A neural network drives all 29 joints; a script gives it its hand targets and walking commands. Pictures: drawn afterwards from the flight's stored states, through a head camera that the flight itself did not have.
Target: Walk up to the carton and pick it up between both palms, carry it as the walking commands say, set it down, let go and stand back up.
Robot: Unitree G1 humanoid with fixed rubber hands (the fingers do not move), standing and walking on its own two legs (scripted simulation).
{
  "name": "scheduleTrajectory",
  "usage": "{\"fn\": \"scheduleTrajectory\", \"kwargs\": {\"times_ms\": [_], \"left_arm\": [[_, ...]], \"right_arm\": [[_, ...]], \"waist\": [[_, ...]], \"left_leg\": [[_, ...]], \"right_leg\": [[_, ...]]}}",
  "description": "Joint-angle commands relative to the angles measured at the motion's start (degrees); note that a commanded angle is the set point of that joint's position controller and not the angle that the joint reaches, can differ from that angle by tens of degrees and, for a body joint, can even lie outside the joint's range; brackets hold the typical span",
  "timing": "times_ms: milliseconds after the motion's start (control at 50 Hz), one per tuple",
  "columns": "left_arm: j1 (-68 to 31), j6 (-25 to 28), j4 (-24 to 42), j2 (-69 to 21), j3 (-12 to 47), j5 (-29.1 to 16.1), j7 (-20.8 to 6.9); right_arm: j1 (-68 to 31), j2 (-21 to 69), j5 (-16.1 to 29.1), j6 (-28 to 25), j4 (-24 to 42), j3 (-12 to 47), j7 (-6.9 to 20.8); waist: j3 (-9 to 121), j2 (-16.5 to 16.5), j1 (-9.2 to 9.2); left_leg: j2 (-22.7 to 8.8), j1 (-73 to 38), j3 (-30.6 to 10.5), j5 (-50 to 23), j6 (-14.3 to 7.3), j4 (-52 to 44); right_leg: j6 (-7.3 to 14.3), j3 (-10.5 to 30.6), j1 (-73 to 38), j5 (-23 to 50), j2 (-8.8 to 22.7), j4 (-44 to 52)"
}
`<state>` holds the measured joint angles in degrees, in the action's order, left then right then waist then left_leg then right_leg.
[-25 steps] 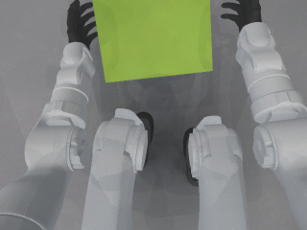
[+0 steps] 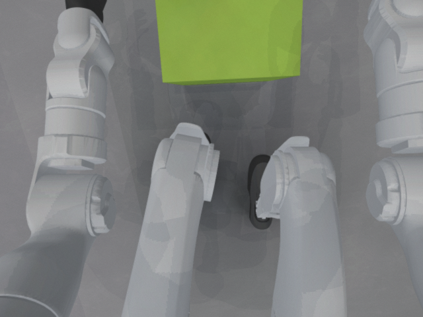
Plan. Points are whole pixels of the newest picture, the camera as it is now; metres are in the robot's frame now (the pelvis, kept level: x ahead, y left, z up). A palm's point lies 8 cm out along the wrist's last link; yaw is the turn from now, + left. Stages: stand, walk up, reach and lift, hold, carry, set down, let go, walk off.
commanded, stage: set down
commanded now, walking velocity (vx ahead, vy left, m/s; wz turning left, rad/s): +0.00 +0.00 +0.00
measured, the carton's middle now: (226, 26) +0.52 +0.06 -0.30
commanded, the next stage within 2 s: let go in 0.96 s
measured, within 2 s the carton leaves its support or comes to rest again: neither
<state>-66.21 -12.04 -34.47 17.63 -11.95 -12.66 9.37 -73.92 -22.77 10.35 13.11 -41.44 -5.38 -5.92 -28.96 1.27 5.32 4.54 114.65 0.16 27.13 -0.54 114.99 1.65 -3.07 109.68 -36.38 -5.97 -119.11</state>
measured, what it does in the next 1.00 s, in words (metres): rises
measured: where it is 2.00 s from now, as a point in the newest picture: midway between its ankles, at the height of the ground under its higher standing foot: (226, 192)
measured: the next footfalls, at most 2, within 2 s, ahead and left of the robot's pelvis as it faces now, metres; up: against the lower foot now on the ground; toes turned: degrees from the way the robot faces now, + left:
none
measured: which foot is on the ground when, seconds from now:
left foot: down 0.00-1.00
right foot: down 0.00-1.00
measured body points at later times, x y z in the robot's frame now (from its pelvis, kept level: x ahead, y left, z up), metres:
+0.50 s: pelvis +0.04 +0.01 +0.12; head +0.33 +0.02 +0.46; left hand +0.49 +0.25 +0.01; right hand +0.55 -0.16 +0.01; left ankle +0.15 +0.10 -0.39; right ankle +0.11 -0.10 -0.39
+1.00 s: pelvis +0.09 +0.01 +0.24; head +0.35 +0.02 +0.61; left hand +0.49 +0.25 +0.13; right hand +0.56 -0.15 +0.13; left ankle +0.15 +0.10 -0.39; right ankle +0.11 -0.10 -0.39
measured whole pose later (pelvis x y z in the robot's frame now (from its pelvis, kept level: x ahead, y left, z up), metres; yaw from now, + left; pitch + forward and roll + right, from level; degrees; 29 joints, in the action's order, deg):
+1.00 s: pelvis +0.09 +0.01 +0.24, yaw +0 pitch +39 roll -1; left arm -42.0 -3.5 -44.2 8.0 -17.8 -1.1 1.9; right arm -49.6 -14.5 -0.3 3.9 -51.6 -11.8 2.4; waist 5.1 0.8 5.1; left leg 4.2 80.6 -1.7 17.7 -1.4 59.4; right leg 0.8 3.1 77.2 -23.7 -5.6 -62.0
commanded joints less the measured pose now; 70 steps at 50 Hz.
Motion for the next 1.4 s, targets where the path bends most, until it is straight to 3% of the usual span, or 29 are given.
{"fn": "scheduleTrajectory", "kwargs": {"times_ms": [0,40,80,160,240,260,280,320,380,420,480,520,640,660,720,780,800,920,980,1020,1040,1100,1120,1140,1220,1240,1280,1300,1380], "left_arm": [[-4.5,1.6,2.7,2.7,-1.3,3.2,-1.6],[-1.0,2.7,0.4,0.4,-1.0,2.9,-2.3],[0.7,4.2,9.1,0.6,-2.0,3.0,-2.7],[4.7,4.8,0.9,2.2,-4.2,4.8,-3.5],[9.1,5.3,4.1,1.3,-4.6,3.9,-3.7],[9.6,4.8,-1.7,-1.5,-2.7,2.7,-4.3],[8.4,5.0,-0.6,1.0,-4.7,4.3,-4.3],[10.6,5.0,-2.9,-1.3,-3.6,3.9,-4.4],[6.1,5.2,8.7,1.0,-4.0,4.7,-4.0],[7.7,5.1,7.1,-0.4,-3.2,4.2,-4.7],[9.7,4.1,5.2,-0.8,-3.1,4.1,-5.0],[8.7,4.1,7.0,-1.2,-4.1,4.9,-5.0],[11.2,3.5,7.3,-1.3,-3.9,5.0,-5.3],[8.4,3.6,9.1,-1.3,-3.5,5.3,-5.4],[10.3,4.3,6.4,-2.0,-4.6,7.1,-5.5],[15.6,6.3,0.8,-1.9,-6.7,9.6,-6.0],[14.6,6.9,-0.2,-4.4,-4.2,8.5,-6.7],[17.3,11.2,-5.4,-4.2,-8.0,13.2,-7.6],[20.4,12.2,-5.5,-5.1,-6.2,12.5,-9.0],[29.2,13.3,2.4,-3.6,-4.3,13.9,-9.9],[35.6,12.9,3.5,-4.0,-0.7,12.0,-10.6],[40.0,12.7,17.2,-3.3,-0.7,12.3,-10.6],[43.9,11.7,17.1,-3.9,-0.8,13.5,-10.6],[48.8,11.1,19.9,-2.7,-3.0,16.4,-10.7],[53.6,9.7,17.9,-2.4,0.0,16.7,-11.6],[54.6,9.8,18.3,-3.6,2.0,13.8,-12.4],[63.3,10.3,17.3,-4.5,4.3,12.3,-13.2],[62.1,10.2,14.1,-5.9,5.5,11.0,-13.8],[70.2,11.4,15.0,-4.0,6.8,11.1,-13.9]], "right_arm": [[-3.5,-4.1,-2.6,-2.6,-5.3,-2.7,3.6],[-0.6,-3.0,-2.6,-4.0,-4.7,-3.0,4.7],[1.5,-3.0,-2.9,-5.3,2.0,-2.9,4.8],[-0.3,-2.3,-4.2,-5.6,2.9,-2.5,4.5],[1.8,-3.2,-5.0,-5.9,10.6,-3.6,4.4],[3.5,-0.7,-4.9,-5.7,4.9,-3.1,4.7],[1.6,-1.6,-5.7,-5.4,5.4,-2.6,5.1],[5.4,-1.2,-6.8,-5.4,2.0,-4.6,5.3],[6.6,-0.3,-6.7,-4.9,0.2,-4.6,6.2],[6.8,0.7,-4.4,-5.2,2.9,-3.1,7.0],[5.1,-2.5,-6.5,-5.2,4.1,-4.5,7.4],[6.2,-5.1,-8.5,-5.8,4.3,-7.3,7.2],[5.8,-2.3,-6.8,-5.3,7.4,-6.0,8.1],[7.5,-0.4,-6.8,-4.7,0.8,-5.4,8.5],[9.1,0.1,-7.1,-5.4,-0.4,-5.7,9.1],[10.5,0.9,-8.1,-7.1,0.0,-5.5,9.1],[11.2,2.4,-7.6,-7.9,-2.0,-5.1,9.1],[18.2,3.4,-11.8,-11.5,-5.9,-8.8,7.5],[22.4,4.5,-13.7,-12.3,-3.2,-9.2,5.8],[31.9,6.2,-13.8,-12.3,2.9,-7.2,5.0],[38.3,9.6,-14.5,-12.1,4.0,-5.7,4.0],[39.9,6.1,-14.5,-12.1,19.0,-6.0,1.9],[43.6,6.7,-13.9,-11.7,19.8,-6.4,1.4],[49.8,7.0,-14.0,-10.9,23.3,-4.8,1.7],[50.7,9.7,-11.9,-10.9,29.4,-2.0,3.0],[54.5,9.4,-13.6,-10.7,25.8,-2.8,2.9],[63.8,11.6,-13.2,-10.9,22.9,-0.2,4.0],[62.9,9.1,-14.4,-11.0,20.4,-2.6,4.4],[73.6,9.4,-15.7,-11.4,15.2,-2.3,5.4]], "waist": [[93.4,-3.6,-1.97],[94.6,-2.0,-1.95],[105.0,-0.2,-0.85],[96.4,3.1,2.76],[95.7,5.4,0.91],[88.3,5.9,-0.72],[87.4,6.3,1.98],[86.6,5.4,-0.38],[91.4,1.1,0.89],[92.7,0.0,0.95],[91.4,2.3,0.88],[92.0,2.7,-1.58],[92.1,2.7,0.31],[88.6,0.8,0.15],[85.6,0.7,1.24],[81.2,1.8,3.97],[79.3,1.5,1.76],[74.1,2.3,-1.16],[81.2,4.0,-3.61],[96.8,2.9,-1.03],[100.8,5.5,-3.07],[107.2,-5.3,-0.26],[102.2,-7.9,-0.17],[102.9,-8.2,0.82],[86.7,-2.1,1.35],[82.2,0.6,-1.63],[77.8,0.7,-1.92],[72.0,1.1,-4.24],[56.3,3.3,-4.72]], "left_leg": [[-2.4,-42.9,-2.0,-9.2,1.6,-14.8],[-2.2,-43.8,-1.3,-16.3,1.5,-15.0],[-1.5,-49.4,-1.3,-28.1,1.7,-14.2],[-0.9,-39.9,0.7,-22.3,1.7,-18.7],[-0.8,-43.0,0.0,-23.8,1.6,-23.0],[-1.1,-41.1,-0.7,-20.5,1.5,-25.1],[-1.4,-40.6,-0.3,-18.5,1.8,-25.7],[-1.4,-43.4,-0.6,-19.8,2.2,-28.7],[-1.7,-53.3,-1.9,-19.1,3.4,-33.3],[-2.0,-55.5,-1.2,-21.7,2.8,-33.3],[-1.9,-56.3,-0.8,-20.7,2.8,-37.2],[-1.9,-58.5,-1.3,-20.7,3.3,-39.4],[-2.4,-66.0,-1.8,-18.5,2.4,-47.6],[-2.4,-64.4,-1.6,-17.5,2.7,-49.6],[-2.5,-67.3,-1.1,-17.0,2.5,-53.5],[-2.5,-65.3,-1.0,-22.2,2.5,-55.1],[-2.7,-64.0,-1.3,-23.6,2.5,-55.5],[-2.8,-64.0,-1.8,-32.5,2.9,-58.2],[-2.6,-68.6,-2.0,-38.9,2.5,-58.0],[-2.5,-77.3,-2.5,-47.8,2.4,-57.8],[-2.4,-83.5,-3.7,-52.8,1.8,-57.4],[-6.4,-116.8,-11.2,-73.5,0.7,-54.6],[-7.2,-124.0,-12.4,-72.3,0.9,-55.5],[-6.5,-123.8,-10.9,-69.4,2.1,-57.0],[-4.6,-104.1,-8.1,-57.1,1.2,-64.9],[-4.4,-99.1,-7.4,-51.4,0.7,-65.7],[-4.5,-100.9,-7.2,-51.0,0.3,-68.8],[-5.1,-98.4,-6.7,-45.9,0.6,-69.7],[-5.5,-100.5,-6.1,-33.7,1.4,-76.0]], "right_leg": [[0.2,2.6,-16.5,7.9,2.0,18.7],[-0.4,2.6,-17.4,13.2,1.1,19.2],[-1.2,2.9,-22.5,22.8,0.1,19.5],[-1.8,4.8,-25.1,19.8,0.3,24.2],[-2.1,4.5,-27.5,20.8,0.2,28.2],[-2.1,4.1,-24.7,17.7,0.4,29.7],[-2.1,4.4,-23.0,15.4,1.1,30.5],[-2.1,4.0,-23.9,16.1,1.0,33.2],[-1.5,3.0,-24.8,14.7,0.7,35.9],[-1.1,4.5,-26.1,16.9,1.0,38.3],[-1.4,4.2,-30.2,16.4,1.3,42.5],[-1.5,4.0,-31.8,16.3,1.3,44.9],[-1.9,4.9,-40.8,15.5,1.5,52.5],[-1.4,4.7,-40.6,15.7,1.9,53.6],[-1.6,5.6,-42.8,14.2,2.2,58.4],[-2.3,7.0,-46.6,19.9,2.9,60.8],[-1.9,7.0,-47.5,22.5,3.0,61.2],[-2.7,8.2,-48.1,32.0,3.7,65.6],[-3.2,6.9,-53.8,40.4,3.1,65.6],[-3.5,7.9,-63.5,51.7,3.3,64.8],[-4.2,7.4,-65.9,55.9,2.9,64.9],[-4.8,6.1,-39.9,42.2,2.7,67.5],[-4.3,5.4,-32.5,35.0,3.1,71.3],[-3.0,6.1,-41.8,39.2,2.9,73.0],[-3.2,6.4,-59.1,44.4,2.6,75.1],[-3.3,6.5,-64.9,43.9,2.8,75.1],[-3.1,6.6,-67.3,40.6,3.2,77.3],[-2.5,6.0,-66.7,36.8,3.2,78.0],[-1.8,5.2,-68.6,26.1,3.4,83.2]]}}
